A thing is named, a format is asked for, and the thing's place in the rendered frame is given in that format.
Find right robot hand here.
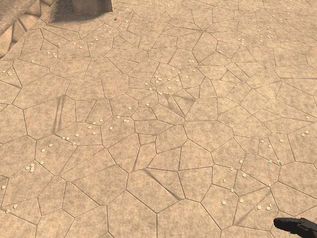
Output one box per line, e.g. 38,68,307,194
273,217,317,238

